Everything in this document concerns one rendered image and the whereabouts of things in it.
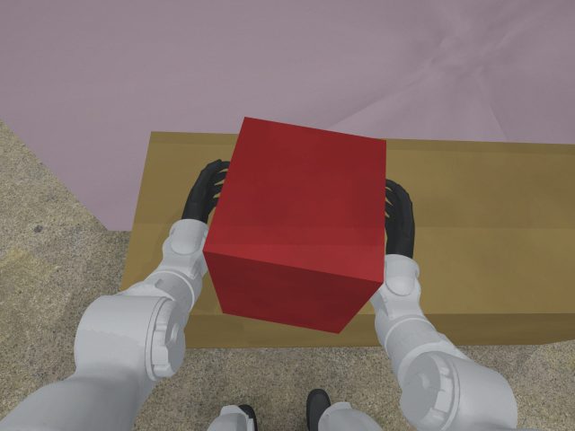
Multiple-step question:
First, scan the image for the robot right forearm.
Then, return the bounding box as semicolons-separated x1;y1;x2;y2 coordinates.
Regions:
369;254;518;422

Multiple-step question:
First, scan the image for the robot left upper arm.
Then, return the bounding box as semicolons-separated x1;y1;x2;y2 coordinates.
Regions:
0;295;186;431

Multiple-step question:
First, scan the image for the robot right upper arm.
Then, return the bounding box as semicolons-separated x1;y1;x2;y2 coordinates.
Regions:
400;351;543;431

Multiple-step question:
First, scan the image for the robot right thigh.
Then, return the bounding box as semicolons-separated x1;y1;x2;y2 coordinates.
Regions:
320;409;384;431

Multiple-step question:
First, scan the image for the robot left hand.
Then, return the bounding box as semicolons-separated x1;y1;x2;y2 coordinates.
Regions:
181;159;230;224

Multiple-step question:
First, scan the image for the carton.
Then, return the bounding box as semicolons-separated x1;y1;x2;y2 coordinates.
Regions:
202;117;386;334

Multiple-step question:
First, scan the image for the robot left foot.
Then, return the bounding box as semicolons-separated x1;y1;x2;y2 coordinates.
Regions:
238;404;258;431

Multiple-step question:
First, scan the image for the pedestal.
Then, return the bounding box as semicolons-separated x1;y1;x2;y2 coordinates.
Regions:
119;131;575;348

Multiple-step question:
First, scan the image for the robot right hand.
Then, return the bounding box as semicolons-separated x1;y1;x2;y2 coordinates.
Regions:
385;179;415;259

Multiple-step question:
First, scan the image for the robot left forearm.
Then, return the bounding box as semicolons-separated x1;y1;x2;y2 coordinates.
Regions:
74;219;209;366

